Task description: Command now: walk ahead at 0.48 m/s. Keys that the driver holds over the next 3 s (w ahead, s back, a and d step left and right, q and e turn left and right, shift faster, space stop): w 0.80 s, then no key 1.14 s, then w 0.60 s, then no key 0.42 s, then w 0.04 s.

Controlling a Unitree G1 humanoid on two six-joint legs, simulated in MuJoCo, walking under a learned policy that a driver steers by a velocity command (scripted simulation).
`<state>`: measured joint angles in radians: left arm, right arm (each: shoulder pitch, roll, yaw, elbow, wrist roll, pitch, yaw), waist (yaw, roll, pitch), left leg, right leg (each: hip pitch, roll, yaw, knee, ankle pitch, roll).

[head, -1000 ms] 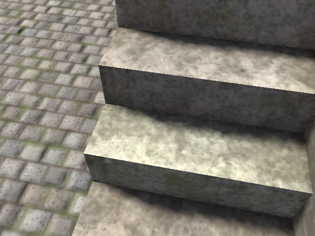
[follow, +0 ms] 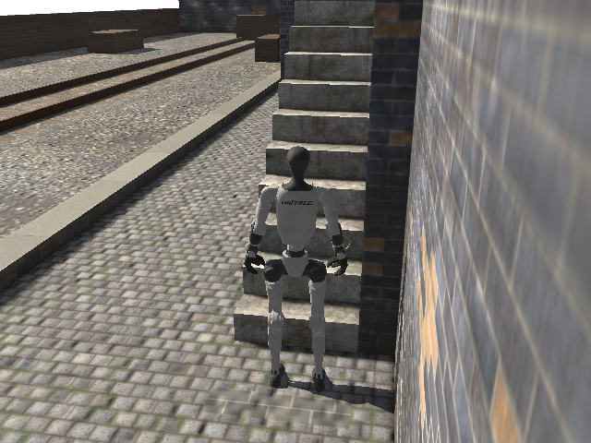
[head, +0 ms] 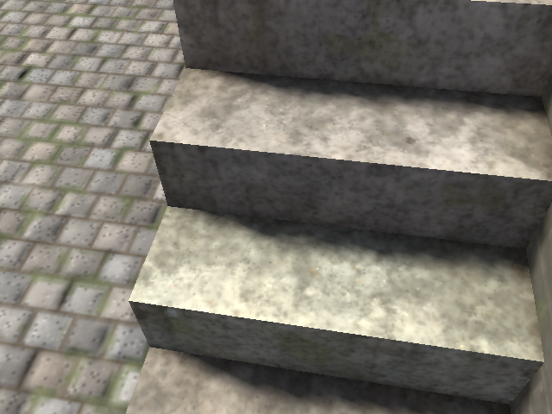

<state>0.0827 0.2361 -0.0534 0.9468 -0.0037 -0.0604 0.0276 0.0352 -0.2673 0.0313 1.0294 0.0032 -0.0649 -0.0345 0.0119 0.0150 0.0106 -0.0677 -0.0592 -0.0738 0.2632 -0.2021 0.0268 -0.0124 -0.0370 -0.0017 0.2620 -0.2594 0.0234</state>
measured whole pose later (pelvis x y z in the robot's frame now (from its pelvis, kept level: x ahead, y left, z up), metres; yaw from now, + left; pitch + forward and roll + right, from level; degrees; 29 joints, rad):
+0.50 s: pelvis -0.03 -0.02 +0.00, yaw +0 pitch +0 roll +0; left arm 0.06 0.25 -0.05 0.96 0.00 -0.06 0.02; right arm 0.02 -0.29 0.03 1.08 0.01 -0.06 -0.03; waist 0.00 0.02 0.00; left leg -0.07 -0.01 -0.08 0.21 -0.14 -0.01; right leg 0.01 0.01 0.00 0.16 -0.16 -0.01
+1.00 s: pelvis -0.03 -0.02 +0.00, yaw -1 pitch +0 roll +0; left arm 0.06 0.25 -0.03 0.99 0.00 -0.06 0.03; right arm 0.02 -0.29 0.01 1.12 0.01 -0.06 -0.03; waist 0.00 0.02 0.01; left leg -0.08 -0.01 -0.07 0.22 -0.14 -0.01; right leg 0.00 0.01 0.00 0.18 -0.17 0.00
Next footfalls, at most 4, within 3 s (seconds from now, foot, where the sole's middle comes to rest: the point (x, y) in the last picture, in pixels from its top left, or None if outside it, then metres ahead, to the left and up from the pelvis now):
none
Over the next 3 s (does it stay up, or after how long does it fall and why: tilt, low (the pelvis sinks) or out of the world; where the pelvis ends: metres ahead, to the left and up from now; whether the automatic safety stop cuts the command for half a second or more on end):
stays up -0.03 -0.01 0.00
